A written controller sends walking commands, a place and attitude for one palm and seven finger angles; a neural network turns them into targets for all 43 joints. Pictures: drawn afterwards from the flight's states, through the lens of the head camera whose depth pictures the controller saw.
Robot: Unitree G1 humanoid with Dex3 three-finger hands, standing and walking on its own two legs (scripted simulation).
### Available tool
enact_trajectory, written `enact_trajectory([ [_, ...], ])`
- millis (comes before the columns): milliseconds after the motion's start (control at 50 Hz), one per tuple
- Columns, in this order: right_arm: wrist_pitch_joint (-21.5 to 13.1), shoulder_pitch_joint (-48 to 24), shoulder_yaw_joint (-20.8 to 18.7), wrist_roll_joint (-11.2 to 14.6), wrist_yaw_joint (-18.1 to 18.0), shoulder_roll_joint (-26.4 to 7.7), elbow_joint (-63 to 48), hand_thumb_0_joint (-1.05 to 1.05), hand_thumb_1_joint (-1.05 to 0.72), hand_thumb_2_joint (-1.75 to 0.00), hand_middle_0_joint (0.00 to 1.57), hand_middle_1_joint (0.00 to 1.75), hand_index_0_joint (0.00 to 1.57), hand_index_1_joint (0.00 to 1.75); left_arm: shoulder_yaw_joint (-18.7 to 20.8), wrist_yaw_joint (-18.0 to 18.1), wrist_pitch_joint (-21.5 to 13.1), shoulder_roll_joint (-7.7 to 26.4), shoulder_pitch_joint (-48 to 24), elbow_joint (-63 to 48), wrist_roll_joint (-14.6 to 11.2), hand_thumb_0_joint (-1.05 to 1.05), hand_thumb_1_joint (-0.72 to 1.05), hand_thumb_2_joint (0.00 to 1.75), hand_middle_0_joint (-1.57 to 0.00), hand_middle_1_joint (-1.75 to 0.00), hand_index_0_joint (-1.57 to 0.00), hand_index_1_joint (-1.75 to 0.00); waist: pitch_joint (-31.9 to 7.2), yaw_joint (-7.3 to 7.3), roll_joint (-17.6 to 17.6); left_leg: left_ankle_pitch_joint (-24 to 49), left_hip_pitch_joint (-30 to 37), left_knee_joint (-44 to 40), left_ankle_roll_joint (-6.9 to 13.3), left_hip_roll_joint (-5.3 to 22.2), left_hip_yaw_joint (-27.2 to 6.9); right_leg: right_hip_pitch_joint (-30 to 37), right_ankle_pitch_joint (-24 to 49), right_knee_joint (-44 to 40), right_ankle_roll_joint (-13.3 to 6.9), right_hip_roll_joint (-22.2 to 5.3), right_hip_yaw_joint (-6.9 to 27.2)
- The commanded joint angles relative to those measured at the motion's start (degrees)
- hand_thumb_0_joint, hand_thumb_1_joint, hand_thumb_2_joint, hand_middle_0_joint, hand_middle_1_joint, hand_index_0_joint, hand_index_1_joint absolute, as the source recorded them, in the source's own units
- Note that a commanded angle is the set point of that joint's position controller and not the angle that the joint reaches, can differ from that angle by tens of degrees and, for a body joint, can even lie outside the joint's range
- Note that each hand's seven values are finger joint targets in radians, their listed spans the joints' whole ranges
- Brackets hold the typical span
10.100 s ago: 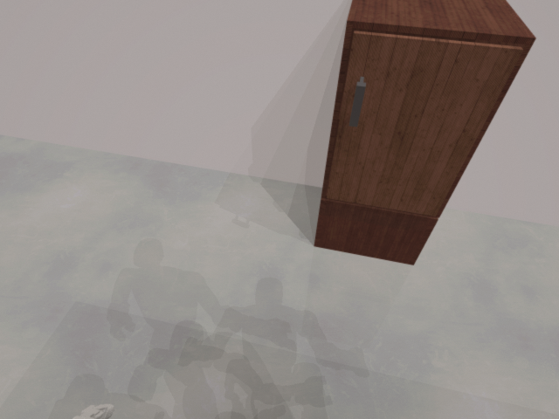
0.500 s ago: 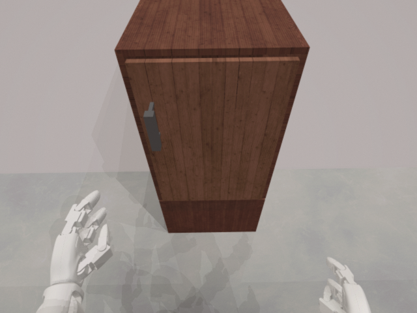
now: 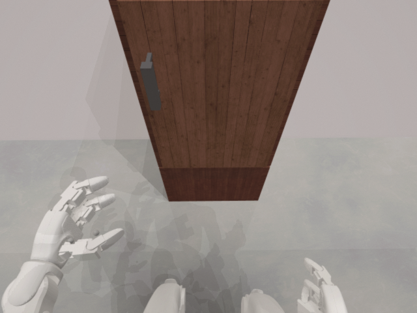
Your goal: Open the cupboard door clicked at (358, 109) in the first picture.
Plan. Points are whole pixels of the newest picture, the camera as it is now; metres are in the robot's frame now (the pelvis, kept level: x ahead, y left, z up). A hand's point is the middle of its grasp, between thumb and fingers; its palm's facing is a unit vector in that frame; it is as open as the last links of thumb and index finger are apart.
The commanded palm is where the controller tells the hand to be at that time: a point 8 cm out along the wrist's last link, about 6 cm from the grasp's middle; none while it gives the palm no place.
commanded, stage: raise the hand with hooked fingers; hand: left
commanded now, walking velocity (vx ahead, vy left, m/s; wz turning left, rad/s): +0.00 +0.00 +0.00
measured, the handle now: (152, 82) +0.60 +0.17 +0.08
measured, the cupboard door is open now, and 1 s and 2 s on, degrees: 0 0 0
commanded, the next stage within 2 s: move the hooked fingers beside the handle in 1.34 s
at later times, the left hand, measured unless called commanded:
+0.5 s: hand (49, 207) +0.27 +0.28 +0.09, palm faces +0.10 -0.99 -0.06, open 13.4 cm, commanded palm +0.25 +0.33 +0.08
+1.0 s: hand (55, 176) +0.32 +0.28 +0.10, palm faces +0.03 -1.00 -0.04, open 14.0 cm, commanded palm +0.29 +0.33 +0.10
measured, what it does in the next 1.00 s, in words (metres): stands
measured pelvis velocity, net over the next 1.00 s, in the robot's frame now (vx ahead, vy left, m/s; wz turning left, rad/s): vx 0.03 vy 0.01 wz -0.01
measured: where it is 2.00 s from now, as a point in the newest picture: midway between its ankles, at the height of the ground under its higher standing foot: outside the picture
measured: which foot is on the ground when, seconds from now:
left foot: down 0.00-1.00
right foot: down 0.00-1.00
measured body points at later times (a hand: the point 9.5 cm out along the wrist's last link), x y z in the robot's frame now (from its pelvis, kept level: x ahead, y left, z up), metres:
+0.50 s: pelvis +0.02 +0.03 +0.02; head +0.06 +0.04 +0.47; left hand +0.26 +0.33 +0.09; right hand +0.20 -0.21 -0.04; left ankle +0.05 +0.13 -0.65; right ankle +0.02 -0.10 -0.65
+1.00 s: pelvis +0.03 +0.01 +0.03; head +0.09 +0.02 +0.48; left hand +0.32 +0.34 +0.10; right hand +0.17 -0.24 -0.05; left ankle +0.05 +0.13 -0.65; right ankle +0.02 -0.10 -0.65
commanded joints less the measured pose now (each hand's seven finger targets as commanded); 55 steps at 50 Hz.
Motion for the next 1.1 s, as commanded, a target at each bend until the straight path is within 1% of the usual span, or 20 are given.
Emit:
enact_trajectory([
  [0, -3.9, -4.6, -4.8, 0.0, -1.0, -9.4, -11.4, 0.00, -0.90, -0.90, 0.20, 0.30, 0.20, 0.30, 11.0, 6.0, -4.3, 9.4, 1.8, -14.4, -2.4, 0.00, -0.01, 0.51, -0.27, -0.88, -0.27, -0.88, -14.0, 3.52, -3.7, 10.1, 9.2, -11.6, 2.5, -3.8, -0.7, 11.4, 4.8, -14.9, 1.6, 1.3, 6.0],
  [20, -4.1, -3.6, -4.9, -0.3, -0.8, -9.3, -10.7, 0.00, -0.90, -0.90, 0.20, 0.30, 0.20, 0.30, 11.1, 7.4, -6.3, 9.3, 1.6, -14.3, -1.8, 0.00, -0.03, 0.50, -0.27, -0.90, -0.27, -0.90, -13.7, 3.09, -4.1, 9.9, 9.6, -11.9, 2.4, -3.7, -0.8, 10.5, 4.8, -14.4, 1.5, 1.5, 5.3],
  [80, -5.0, -2.3, -4.7, -0.8, -0.4, -10.5, -9.4, 0.00, -0.90, -0.90, 0.20, 0.30, 0.20, 0.30, 6.5, 8.5, -11.8, 7.6, -3.2, -14.4, 0.6, 0.00, -0.10, 0.47, -0.27, -0.94, -0.27, -0.94, -9.8, 0.69, -1.4, 6.8, 10.2, -12.1, 2.5, -3.5, -1.3, 5.1, 2.5, -13.0, 1.0, 2.1, 3.9],
  [120, -5.5, -1.1, -4.8, -0.7, -0.4, -11.4, -8.6, 0.00, -0.90, -0.90, 0.20, 0.30, 0.20, 0.30, 4.1, 7.1, -13.4, 7.0, -4.5, -11.9, 1.6, 0.00, -0.15, 0.45, -0.27, -0.98, -0.27, -0.98, -9.2, -0.83, 0.2, 4.0, 10.7, -12.5, 2.5, -3.5, -1.3, 2.9, 0.9, -13.0, 0.9, 2.0, 3.6],
  [160, -5.8, -0.4, -4.7, -0.2, -0.7, -12.4, -8.4, 0.00, -0.90, -0.90, 0.20, 0.30, 0.20, 0.30, 3.4, 4.8, -13.0, 7.5, -5.0, -9.6, 1.6, 0.00, -0.20, 0.43, -0.28, -1.00, -0.28, -1.00, -8.8, -1.24, 0.3, 1.8, 10.6, -13.3, 2.6, -3.6, -1.6, 2.8, -0.3, -13.7, 0.9, 1.9, 3.6],
  [220, -5.8, 0.0, -4.9, 0.4, -1.3, -13.4, -9.2, 0.00, -0.90, -0.90, 0.20, 0.30, 0.20, 0.30, 6.0, 1.9, -10.7, 11.5, -6.8, -10.2, 0.3, 0.00, -0.27, 0.40, -0.28, -1.05, -0.28, -1.05, -11.4, -0.35, 1.8, 1.7, 13.2, -15.1, 2.6, -3.7, -1.7, 5.6, 0.6, -14.9, 0.8, 1.9, 3.8],
  [280, -5.5, 0.2, -4.6, 0.3, -1.8, -13.4, -9.7, 0.00, -0.90, -0.90, 0.20, 0.30, 0.20, 0.30, 10.6, 1.8, -9.0, 15.0, -6.9, -11.9, -1.2, 0.00, -0.34, 0.37, -0.29, -1.10, -0.29, -1.10, -14.5, 1.43, 2.4, 7.1, 16.3, -16.1, 2.5, -3.7, -2.2, 9.2, 5.7, -14.3, 0.4, 2.4, 2.8],
  [320, -5.4, -0.1, -4.4, 0.2, -1.5, -12.7, -9.9, 0.00, -0.90, -0.90, 0.20, 0.30, 0.20, 0.30, 11.5, 2.9, -8.9, 14.5, -6.4, -13.2, -1.8, 0.00, -0.38, 0.35, -0.29, -1.12, -0.29, -1.12, -14.7, 1.90, 3.9, 10.5, 18.4, -16.8, 2.1, -3.5, -2.1, 10.1, 8.8, -14.3, 0.3, 2.5, 2.2],
  [400, -4.8, -0.1, -4.0, -0.1, -0.7, -12.6, -9.6, 0.00, -0.90, -0.90, 0.20, 0.30, 0.20, 0.30, 9.7, 4.6, -8.4, 12.0, -8.2, -10.5, -1.2, 0.00, -0.48, 0.31, -0.30, -1.18, -0.30, -1.18, -10.7, 0.67, 4.9, 11.6, 19.0, -17.2, 1.6, -3.3, -2.5, 8.2, 10.0, -14.5, 0.3, 2.8, 1.3],
  [480, -3.8, 1.1, -3.8, 0.2, -0.6, -13.7, -9.7, 0.00, -0.90, -0.90, 0.20, 0.30, 0.20, 0.30, 7.2, 1.9, -5.6, 11.6, -11.6, -3.8, -0.1, 0.00, -0.50, 0.30, -0.30, -1.20, -0.30, -1.20, -7.1, -0.88, 2.4, 9.9, 17.8, -17.7, 1.7, -3.2, -2.6, 7.1, 9.9, -15.6, 0.4, 3.1, 1.3],
  [540, -3.3, 1.2, -3.8, 0.4, -1.1, -14.1, -10.0, 0.00, -0.90, -0.90, 0.20, 0.30, 0.20, 0.30, 8.6, -0.5, -4.0, 14.2, -15.8, -3.0, 0.0, 0.00, -0.50, 0.30, -0.30, -1.20, -0.30, -1.20, -10.1, -0.83, 1.3, 11.1, 19.3, -17.9, 1.9, -3.3, -2.4, 9.0, 11.1, -16.5, 0.5, 3.0, 1.7],
  [620, -3.1, 0.8, -3.4, 0.2, -1.6, -13.8, -10.1, 0.00, -0.90, -0.90, 0.20, 0.30, 0.20, 0.30, 13.1, -1.7, -4.9, 18.7, -20.9, -4.5, -1.4, 0.00, -0.50, 0.30, -0.30, -1.20, -0.30, -1.20, -14.5, 0.36, 2.8, 14.4, 22.4, -17.9, 1.8, -3.5, -2.3, 11.6, 13.1, -16.5, 0.2, 3.2, 2.1],
  [680, -3.0, 0.8, -3.1, -0.1, -1.7, -13.7, -9.6, 0.00, -0.90, -0.90, 0.20, 0.30, 0.20, 0.30, 15.3, -1.5, -6.2, 20.5, -22.5, -3.1, -2.1, 0.00, -0.50, 0.30, -0.30, -1.20, -0.30, -1.20, -14.1, 0.87, 2.9, 15.6, 22.3, -17.6, 1.7, -3.6, -2.2, 12.4, 14.0, -16.3, 0.1, 3.4, 2.2],
  [760, -2.4, 1.1, -3.2, 0.2, -1.6, -13.7, -8.8, 0.00, -0.90, -0.90, 0.20, 0.30, 0.20, 0.30, 14.3, -2.5, -5.5, 19.5, -23.5, 2.0, -1.7, 0.00, -0.50, 0.30, -0.30, -1.20, -0.30, -1.20, -12.8, 0.07, 4.1, 15.4, 22.2, -18.2, 1.8, -3.7, -1.4, 12.0, 14.7, -17.4, 0.4, 2.9, 2.5],
  [820, -1.9, 1.8, -3.3, 0.5, -1.7, -14.2, -8.8, 0.00, -0.90, -0.90, 0.20, 0.30, 0.20, 0.30, 14.2, -4.5, -3.5, 20.6, -25.0, 4.9, -1.7, 0.00, -0.50, 0.30, -0.30, -1.20, -0.30, -1.20, -13.1, 0.05, 3.3, 16.8, 22.4, -18.5, 2.0, -3.7, -1.2, 13.3, 16.7, -18.0, 0.4, 2.9, 2.6],
  [860, -1.8, 2.1, -3.6, 0.6, -1.6, -14.2, -9.3, 0.00, -0.90, -0.90, 0.20, 0.30, 0.20, 0.30, 13.8, -5.4, -2.6, 19.4, -22.3, 6.0, -2.3, 0.00, -0.50, 0.30, -0.30, -1.20, -0.30, -1.20, -13.9, 0.36, 1.2, 18.1, 22.2, -18.3, 2.3, -3.9, -0.6, 14.8, 18.8, -18.5, 0.7, 2.8, 3.0],
  [920, -1.7, 2.5, -3.9, 0.4, -1.1, -14.2, -9.7, 0.00, -0.90, -0.90, 0.20, 0.30, 0.20, 0.30, 15.3, -5.7, -3.6, 20.6, -21.6, 4.5, -3.1, 0.00, -0.50, 0.30, -0.30, -1.20, -0.30, -1.20, -15.9, 1.11, 0.4, 22.0, 22.7, -17.7, 2.3, -4.0, -0.3, 16.7, 23.2, -17.8, 0.7, 2.9, 3.1],
  [960, -1.5, 2.4, -4.0, 0.3, -0.8, -14.0, -9.6, 0.00, -0.90, -0.90, 0.20, 0.30, 0.20, 0.30, 15.9, -4.7, -4.7, 20.4, -21.8, 4.4, -3.3, 0.00, -0.50, 0.30, -0.30, -1.20, -0.30, -1.20, -14.5, 1.03, 0.3, 20.5, 21.7, -17.7, 2.3, -4.2, 0.0, 16.1, 22.1, -18.0, 0.9, 2.9, 3.5],
  [980, -1.4, 2.7, -4.0, 0.1, -0.8, -14.3, -9.6, 0.00, -0.90, -0.90, 0.20, 0.30, 0.20, 0.30, 16.5, -4.3, -5.4, 21.1, -22.6, 4.5, -3.4, 0.00, -0.50, 0.30, -0.30, -1.20, -0.30, -1.20, -13.7, 0.90, -1.3, 20.6, 20.9, -17.3, 2.4, -4.1, 0.0, 16.4, 22.2, -17.7, 0.7, 3.1, 3.6],
  [1080, -0.7, 2.4, -4.0, 0.1, -0.6, -14.0, -9.5, 0.00, -0.90, -0.90, 0.20, 0.30, 0.20, 0.30, 16.0, -3.0, -6.8, 21.0, -24.8, 5.5, -2.2, 0.00, -0.50, 0.30, -0.30, -1.20, -0.30, -1.20, -12.6, 0.57, 1.7, 17.6, 19.8, -17.3, 2.5, -4.3, 0.6, 16.0, 19.7, -18.2, 0.7, 2.7, 4.8],
])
